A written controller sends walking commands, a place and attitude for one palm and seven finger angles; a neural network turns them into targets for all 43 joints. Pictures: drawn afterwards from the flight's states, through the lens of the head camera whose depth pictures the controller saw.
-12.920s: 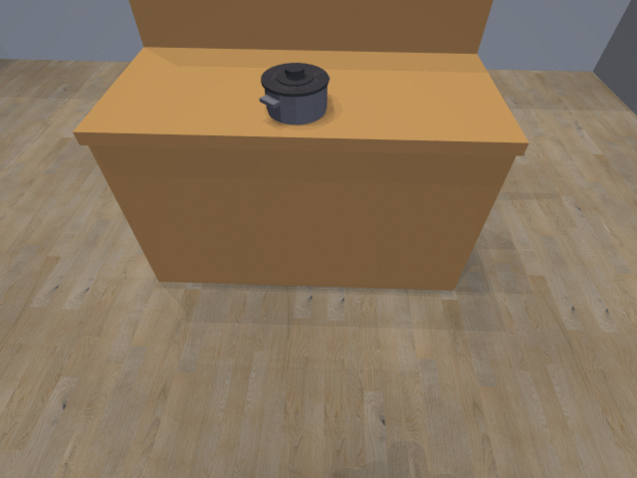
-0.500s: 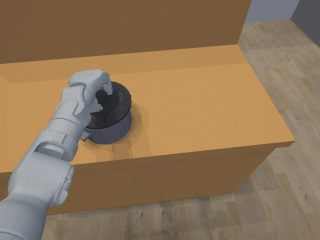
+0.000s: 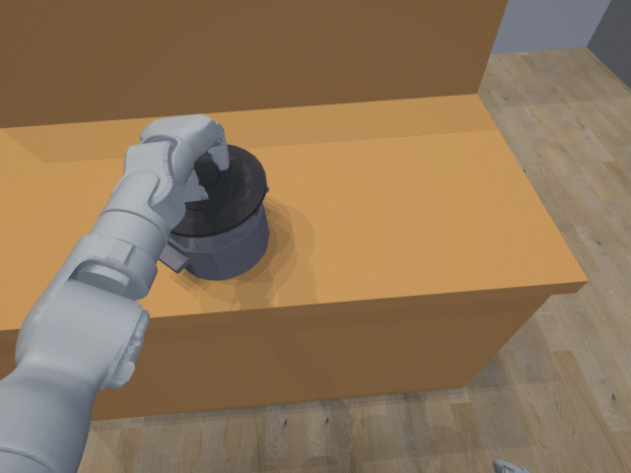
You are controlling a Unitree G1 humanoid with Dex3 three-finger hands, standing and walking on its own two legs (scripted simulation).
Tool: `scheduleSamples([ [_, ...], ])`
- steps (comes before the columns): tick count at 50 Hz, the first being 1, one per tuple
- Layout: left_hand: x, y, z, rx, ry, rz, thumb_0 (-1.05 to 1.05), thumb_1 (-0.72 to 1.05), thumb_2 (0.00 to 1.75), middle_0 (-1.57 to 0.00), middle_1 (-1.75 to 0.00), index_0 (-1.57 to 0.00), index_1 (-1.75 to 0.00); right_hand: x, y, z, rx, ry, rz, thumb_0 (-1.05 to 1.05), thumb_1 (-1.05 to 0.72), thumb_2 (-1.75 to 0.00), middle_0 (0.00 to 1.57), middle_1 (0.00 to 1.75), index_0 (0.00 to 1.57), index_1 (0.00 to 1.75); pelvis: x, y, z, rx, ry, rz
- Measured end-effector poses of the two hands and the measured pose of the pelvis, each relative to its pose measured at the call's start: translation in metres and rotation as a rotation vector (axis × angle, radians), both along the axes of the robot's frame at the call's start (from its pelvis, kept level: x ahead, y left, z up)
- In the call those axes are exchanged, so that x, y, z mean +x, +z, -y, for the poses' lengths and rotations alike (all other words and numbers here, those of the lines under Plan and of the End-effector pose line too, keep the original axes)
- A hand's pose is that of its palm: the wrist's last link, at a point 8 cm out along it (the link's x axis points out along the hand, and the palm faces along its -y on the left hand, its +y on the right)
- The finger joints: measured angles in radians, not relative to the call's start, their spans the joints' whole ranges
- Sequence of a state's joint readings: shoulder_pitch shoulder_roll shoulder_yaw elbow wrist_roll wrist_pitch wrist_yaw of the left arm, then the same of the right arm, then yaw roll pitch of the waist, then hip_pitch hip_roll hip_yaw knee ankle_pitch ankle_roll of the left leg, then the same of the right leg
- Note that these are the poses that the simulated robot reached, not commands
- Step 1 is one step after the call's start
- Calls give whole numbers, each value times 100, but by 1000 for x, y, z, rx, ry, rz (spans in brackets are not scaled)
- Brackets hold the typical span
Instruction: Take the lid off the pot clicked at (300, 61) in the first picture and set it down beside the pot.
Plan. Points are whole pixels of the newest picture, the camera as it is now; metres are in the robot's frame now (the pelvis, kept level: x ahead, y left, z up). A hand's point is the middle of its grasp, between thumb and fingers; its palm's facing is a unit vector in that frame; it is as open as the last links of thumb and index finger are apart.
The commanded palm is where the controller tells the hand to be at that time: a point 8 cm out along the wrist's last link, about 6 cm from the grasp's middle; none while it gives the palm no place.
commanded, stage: lift the lid straight up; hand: left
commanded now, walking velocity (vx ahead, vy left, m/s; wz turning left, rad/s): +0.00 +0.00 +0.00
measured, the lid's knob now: (202, 175) +0.50 +0.15 +0.10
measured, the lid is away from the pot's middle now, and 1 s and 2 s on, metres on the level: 0.01 0.00 0.10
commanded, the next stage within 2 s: move the lid sideways beside the pot in 1.06 s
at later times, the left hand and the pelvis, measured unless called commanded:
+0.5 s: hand (186, 147) +0.48 +0.15 +0.16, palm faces -0.30 -0.07 -0.95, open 8.1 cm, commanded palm +0.48 +0.16 +0.23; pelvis +0.00 +0.00 +0.00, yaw +0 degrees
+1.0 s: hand (166, 130) +0.48 +0.16 +0.19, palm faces -0.30 -0.06 -0.95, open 8.1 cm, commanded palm +0.48 +0.16 +0.26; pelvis +0.00 +0.01 +0.00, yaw +1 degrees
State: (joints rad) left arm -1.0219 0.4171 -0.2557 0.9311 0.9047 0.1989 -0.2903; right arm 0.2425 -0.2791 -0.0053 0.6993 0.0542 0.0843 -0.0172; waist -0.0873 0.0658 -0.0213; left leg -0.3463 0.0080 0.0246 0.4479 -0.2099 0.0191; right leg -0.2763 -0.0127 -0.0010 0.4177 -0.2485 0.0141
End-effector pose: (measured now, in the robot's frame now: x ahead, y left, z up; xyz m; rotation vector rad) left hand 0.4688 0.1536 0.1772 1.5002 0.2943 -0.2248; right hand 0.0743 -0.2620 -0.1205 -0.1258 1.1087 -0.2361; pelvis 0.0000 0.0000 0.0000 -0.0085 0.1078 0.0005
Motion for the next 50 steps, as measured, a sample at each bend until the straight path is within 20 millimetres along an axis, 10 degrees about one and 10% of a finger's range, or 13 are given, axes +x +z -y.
scheduleSamples([
  [50,3,73,-10,10,17,23,-2,20,76,-66,-99,-60,-95,4,8,-11,-8,56,41,1,-91,-90,20,30,20,30,-5,4,-8,0,14,25],
])
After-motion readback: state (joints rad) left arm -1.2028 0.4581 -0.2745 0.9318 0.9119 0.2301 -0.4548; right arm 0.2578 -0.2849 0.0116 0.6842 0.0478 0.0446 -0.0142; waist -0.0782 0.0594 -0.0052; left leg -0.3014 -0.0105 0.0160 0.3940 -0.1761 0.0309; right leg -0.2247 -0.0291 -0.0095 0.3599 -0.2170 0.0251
